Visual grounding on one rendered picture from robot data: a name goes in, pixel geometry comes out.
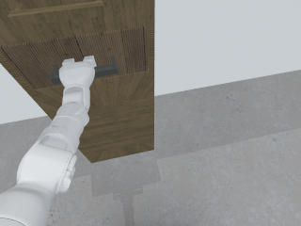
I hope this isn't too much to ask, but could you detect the robot left upper arm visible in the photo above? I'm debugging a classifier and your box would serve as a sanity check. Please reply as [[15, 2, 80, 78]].
[[0, 143, 77, 226]]

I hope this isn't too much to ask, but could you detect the left robot forearm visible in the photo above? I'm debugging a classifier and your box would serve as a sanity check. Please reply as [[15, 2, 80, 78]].
[[16, 84, 90, 184]]

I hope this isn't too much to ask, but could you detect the left robot hand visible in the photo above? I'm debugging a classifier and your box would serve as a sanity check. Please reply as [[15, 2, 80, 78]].
[[59, 56, 97, 89]]

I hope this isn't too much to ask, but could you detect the drawer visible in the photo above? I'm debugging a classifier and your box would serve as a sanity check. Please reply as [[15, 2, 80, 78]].
[[0, 26, 148, 89]]

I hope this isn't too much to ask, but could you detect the handle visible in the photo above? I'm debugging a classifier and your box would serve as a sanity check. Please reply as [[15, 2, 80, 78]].
[[8, 0, 105, 27], [50, 56, 119, 85]]

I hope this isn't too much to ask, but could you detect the cabinet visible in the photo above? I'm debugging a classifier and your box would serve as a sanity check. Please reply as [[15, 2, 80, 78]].
[[0, 0, 155, 163]]

